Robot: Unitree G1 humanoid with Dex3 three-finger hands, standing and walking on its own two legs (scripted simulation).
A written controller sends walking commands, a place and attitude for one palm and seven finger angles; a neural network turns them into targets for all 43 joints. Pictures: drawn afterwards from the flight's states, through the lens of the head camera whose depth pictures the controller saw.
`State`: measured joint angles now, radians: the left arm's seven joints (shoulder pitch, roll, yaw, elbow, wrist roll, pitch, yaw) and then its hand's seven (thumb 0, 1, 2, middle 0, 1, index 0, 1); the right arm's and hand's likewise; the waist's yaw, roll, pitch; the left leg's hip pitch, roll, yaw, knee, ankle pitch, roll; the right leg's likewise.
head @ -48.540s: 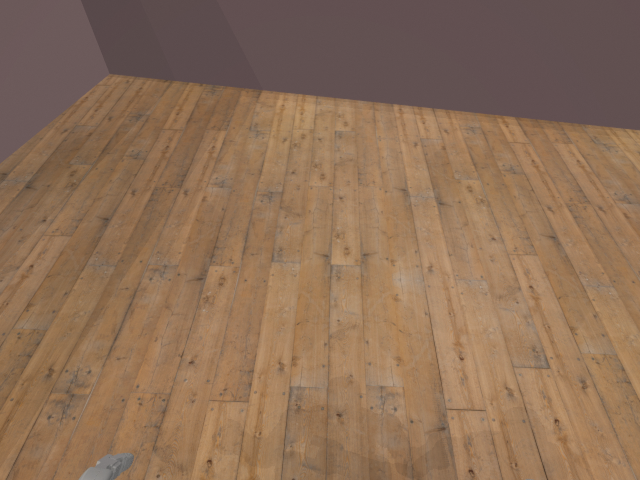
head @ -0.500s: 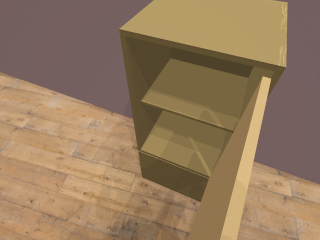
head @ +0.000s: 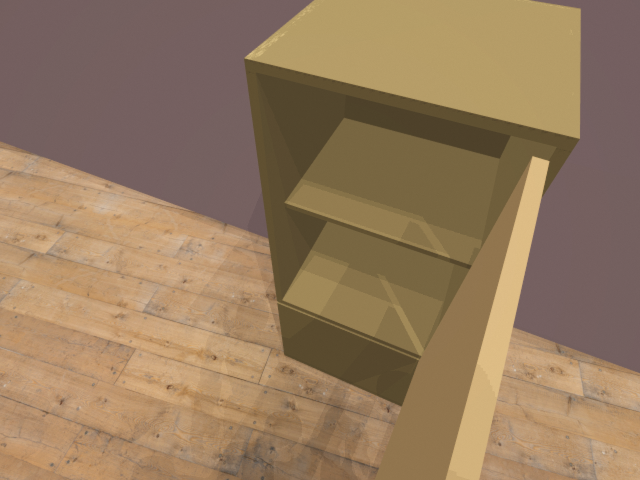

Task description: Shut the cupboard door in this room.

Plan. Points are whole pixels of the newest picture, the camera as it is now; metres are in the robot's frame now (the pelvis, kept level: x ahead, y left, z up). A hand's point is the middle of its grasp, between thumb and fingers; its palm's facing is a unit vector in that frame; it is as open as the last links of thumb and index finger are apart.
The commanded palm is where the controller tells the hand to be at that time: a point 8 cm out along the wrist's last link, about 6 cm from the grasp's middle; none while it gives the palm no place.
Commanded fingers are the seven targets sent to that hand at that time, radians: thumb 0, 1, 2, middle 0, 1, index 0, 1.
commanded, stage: turn or walk to find it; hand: left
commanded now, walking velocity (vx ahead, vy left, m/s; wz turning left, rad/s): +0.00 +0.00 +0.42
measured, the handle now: out of the picture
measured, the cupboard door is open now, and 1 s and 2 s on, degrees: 86 84 78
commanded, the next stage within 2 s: stand and wait in 0.08 s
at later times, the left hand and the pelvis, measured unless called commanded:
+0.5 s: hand out of the picture +0.02 +0.19 -0.17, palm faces +0.10 -0.97 -0.21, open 7.4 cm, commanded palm none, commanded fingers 0.00 0.90 0.90 -0.20 -0.30 -0.20 -0.30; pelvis +0.01 +0.01 +0.00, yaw +2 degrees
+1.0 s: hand out of the picture -0.01 +0.19 -0.17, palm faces +0.10 -0.97 -0.21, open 7.3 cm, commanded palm none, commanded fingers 0.00 0.90 0.90 -0.20 -0.30 -0.20 -0.30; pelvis +0.00 +0.01 +0.00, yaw +3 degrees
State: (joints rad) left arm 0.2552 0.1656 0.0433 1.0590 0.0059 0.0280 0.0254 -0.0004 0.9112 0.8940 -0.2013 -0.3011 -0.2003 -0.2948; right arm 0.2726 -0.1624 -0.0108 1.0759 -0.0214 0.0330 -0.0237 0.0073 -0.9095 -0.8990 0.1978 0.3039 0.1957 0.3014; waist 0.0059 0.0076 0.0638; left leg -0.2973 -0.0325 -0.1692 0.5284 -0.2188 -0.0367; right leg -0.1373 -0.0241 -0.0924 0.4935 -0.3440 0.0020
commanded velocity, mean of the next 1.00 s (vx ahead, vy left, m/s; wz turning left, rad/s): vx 0.00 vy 0.00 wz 0.08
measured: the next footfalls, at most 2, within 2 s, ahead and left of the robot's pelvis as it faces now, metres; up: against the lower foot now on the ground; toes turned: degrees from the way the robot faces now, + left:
none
